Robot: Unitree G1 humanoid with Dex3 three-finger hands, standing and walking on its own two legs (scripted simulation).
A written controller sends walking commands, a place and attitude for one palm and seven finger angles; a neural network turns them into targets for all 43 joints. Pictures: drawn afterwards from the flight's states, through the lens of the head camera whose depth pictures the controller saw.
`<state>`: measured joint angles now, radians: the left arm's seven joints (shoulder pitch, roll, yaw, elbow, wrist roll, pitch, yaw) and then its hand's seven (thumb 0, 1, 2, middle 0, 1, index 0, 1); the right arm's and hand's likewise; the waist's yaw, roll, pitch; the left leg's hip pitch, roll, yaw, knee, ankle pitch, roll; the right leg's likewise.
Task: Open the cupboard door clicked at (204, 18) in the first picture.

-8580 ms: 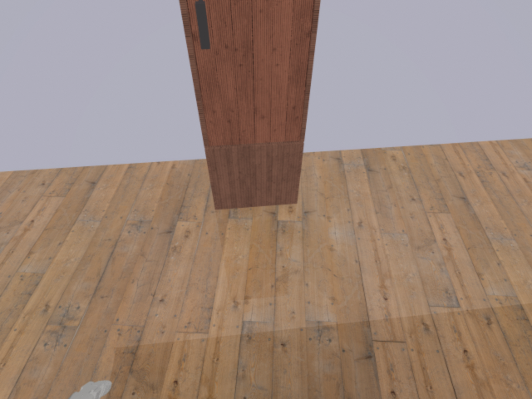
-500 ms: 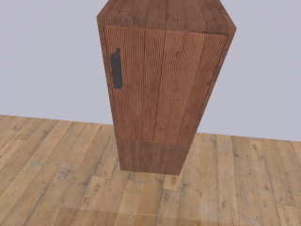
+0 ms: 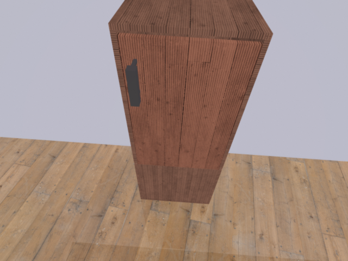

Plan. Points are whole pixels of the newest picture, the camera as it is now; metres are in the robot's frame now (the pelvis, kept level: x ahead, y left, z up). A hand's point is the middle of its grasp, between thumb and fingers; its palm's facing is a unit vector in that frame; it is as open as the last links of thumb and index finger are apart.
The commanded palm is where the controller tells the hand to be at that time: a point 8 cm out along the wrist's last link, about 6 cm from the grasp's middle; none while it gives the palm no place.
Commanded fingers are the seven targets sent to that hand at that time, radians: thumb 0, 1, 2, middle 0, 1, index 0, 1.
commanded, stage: look again from close up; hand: left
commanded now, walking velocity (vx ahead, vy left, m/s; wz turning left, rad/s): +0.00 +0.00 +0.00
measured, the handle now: (135, 82) +0.55 +0.15 +0.12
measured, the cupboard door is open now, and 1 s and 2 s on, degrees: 0 0 0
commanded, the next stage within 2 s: raise the hand with hooked fingers in 0.46 s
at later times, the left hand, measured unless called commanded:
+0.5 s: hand out of the picture +0.04 +0.20 -0.17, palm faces -0.03 -0.97 -0.26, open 7.4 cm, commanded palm none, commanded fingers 0.00 0.90 0.90 -0.20 -0.30 -0.20 -0.30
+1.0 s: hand (93, 245) +0.17 +0.19 -0.05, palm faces +0.05 -1.00 -0.03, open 8.7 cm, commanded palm +0.15 +0.25 -0.02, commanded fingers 0.00 0.36 0.67 -0.24 -0.64 -0.24 -0.64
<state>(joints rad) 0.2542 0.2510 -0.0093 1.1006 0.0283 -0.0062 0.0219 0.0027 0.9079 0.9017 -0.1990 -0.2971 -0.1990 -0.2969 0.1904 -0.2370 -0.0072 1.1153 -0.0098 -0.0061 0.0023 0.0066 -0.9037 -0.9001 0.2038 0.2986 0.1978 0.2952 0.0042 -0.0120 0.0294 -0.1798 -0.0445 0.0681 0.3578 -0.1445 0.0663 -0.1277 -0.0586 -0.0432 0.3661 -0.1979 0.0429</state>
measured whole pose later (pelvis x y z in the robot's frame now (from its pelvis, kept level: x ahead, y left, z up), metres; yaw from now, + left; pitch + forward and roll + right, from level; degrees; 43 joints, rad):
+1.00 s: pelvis +0.00 -0.05 -0.06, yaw +1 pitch +10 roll -1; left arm 0.43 0.29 0.35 0.26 -0.37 -0.48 -0.52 0.01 0.59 0.77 -0.23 -0.50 -0.23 -0.50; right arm 0.19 -0.26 -0.03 0.56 0.03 -0.27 -0.04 0.01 -0.90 -0.90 0.21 0.30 0.20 0.30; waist 0.02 -0.02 -0.09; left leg -0.72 0.04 0.01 0.98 -0.43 -0.01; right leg -0.65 0.00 -0.09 0.97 -0.50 -0.04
